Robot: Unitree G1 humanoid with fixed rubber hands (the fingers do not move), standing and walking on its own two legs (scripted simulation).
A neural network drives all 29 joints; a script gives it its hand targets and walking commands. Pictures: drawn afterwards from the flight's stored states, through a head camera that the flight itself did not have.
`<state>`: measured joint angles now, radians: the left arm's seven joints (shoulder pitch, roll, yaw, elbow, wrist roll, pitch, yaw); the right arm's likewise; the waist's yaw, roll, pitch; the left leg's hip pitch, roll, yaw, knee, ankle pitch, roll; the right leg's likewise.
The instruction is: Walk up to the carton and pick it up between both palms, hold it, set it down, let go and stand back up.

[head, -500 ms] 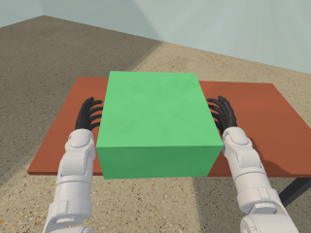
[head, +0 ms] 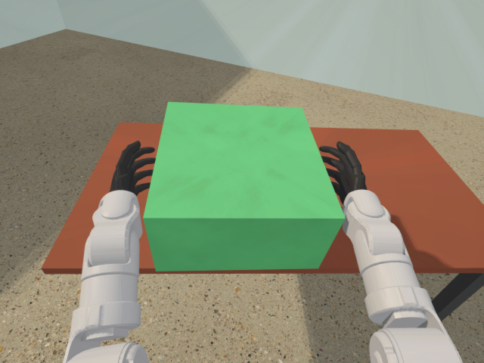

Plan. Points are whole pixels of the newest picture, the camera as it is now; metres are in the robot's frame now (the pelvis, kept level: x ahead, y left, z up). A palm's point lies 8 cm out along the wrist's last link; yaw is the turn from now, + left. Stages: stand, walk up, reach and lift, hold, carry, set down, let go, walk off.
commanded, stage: reach and lift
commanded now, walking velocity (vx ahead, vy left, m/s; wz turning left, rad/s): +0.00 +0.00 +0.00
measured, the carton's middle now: (238, 179) +0.42 -0.02 +0.11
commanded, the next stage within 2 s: hold in 0.58 s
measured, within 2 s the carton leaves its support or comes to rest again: neither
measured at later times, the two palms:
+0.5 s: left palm (121, 186) +0.36 +0.17 +0.16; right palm (351, 183) +0.35 -0.19 +0.16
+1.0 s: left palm (96, 183) +0.34 +0.20 +0.18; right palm (340, 167) +0.36 -0.17 +0.19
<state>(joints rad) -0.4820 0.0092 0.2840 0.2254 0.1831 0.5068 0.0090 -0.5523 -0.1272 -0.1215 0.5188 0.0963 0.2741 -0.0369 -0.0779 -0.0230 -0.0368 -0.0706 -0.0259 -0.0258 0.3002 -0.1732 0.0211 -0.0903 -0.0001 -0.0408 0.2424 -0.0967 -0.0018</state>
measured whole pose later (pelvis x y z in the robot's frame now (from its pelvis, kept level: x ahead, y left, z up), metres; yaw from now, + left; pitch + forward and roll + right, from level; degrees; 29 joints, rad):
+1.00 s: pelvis -0.01 +0.00 +0.00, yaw +1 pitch -5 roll -1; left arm -0.54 0.04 0.35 0.12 0.22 0.69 -0.05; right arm -0.66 -0.11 -0.10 0.48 0.14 0.42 -0.08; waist -0.07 -0.03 -0.04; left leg -0.05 -0.03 -0.04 0.30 -0.16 0.02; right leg -0.06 0.00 -0.06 0.23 -0.09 -0.01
